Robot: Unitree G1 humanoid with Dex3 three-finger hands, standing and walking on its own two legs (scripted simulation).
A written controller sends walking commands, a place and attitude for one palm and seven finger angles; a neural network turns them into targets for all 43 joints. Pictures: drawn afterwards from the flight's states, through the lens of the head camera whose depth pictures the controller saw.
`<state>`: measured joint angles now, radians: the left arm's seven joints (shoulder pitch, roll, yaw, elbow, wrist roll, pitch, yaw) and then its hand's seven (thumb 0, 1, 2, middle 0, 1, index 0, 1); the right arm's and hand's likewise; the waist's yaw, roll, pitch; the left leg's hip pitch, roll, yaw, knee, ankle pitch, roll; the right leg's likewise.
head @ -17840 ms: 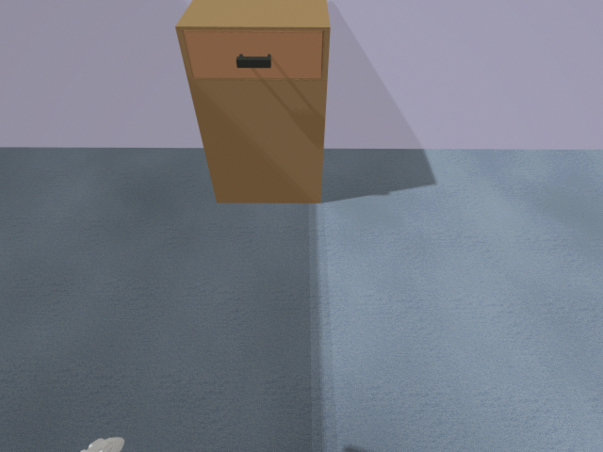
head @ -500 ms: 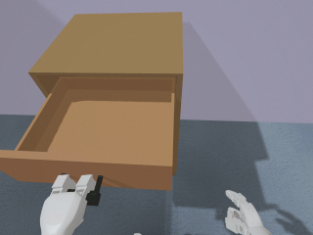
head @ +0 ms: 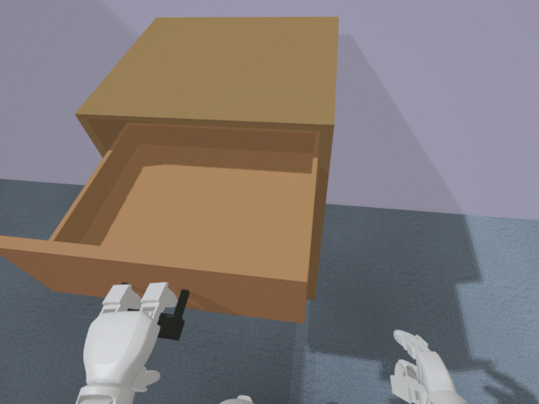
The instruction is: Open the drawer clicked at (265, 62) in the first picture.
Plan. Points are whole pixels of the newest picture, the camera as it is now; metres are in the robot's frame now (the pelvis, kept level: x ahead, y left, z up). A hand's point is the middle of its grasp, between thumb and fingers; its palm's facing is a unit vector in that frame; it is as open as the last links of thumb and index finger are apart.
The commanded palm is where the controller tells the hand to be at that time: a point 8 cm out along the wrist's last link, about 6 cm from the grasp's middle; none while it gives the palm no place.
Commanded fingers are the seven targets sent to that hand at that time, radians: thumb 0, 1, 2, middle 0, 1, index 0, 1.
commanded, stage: open the thumb to release the handle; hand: left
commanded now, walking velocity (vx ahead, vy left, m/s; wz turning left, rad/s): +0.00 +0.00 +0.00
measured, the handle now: (148, 307) +0.25 +0.21 +0.01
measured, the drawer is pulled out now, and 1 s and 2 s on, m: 0.30 0.29 0.29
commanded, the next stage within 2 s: lift the hand off the handle in 0.04 s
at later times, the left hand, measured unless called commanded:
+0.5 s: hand (145, 340) +0.21 +0.21 -0.01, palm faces +0.01 -0.10 -1.00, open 13.8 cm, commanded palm +0.20 +0.21 +0.05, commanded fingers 0.00 -0.50 0.30 -0.30 -1.20 -0.30 -1.20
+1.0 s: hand (129, 322) +0.22 +0.21 +0.05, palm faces +0.05 -0.16 -0.99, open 13.7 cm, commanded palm +0.19 +0.21 +0.12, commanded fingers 0.00 -0.50 0.30 -0.30 -1.20 -0.30 -1.20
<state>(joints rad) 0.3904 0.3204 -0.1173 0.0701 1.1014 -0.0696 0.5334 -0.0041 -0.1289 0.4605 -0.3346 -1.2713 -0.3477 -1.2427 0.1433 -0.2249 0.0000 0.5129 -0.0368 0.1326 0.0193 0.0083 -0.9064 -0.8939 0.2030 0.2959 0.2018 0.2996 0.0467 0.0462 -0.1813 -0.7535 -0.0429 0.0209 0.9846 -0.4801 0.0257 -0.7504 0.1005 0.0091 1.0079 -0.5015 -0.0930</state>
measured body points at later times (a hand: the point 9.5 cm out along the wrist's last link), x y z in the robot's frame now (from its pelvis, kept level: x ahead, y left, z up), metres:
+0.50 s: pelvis -0.01 +0.01 +0.00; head +0.02 -0.02 +0.45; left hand +0.21 +0.21 +0.04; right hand +0.17 -0.22 -0.11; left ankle +0.00 +0.11 -0.67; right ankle -0.01 -0.06 -0.68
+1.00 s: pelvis +0.00 +0.03 +0.02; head +0.01 +0.00 +0.47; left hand +0.21 +0.21 +0.10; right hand +0.20 -0.19 -0.06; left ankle +0.00 +0.11 -0.67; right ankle -0.01 -0.06 -0.67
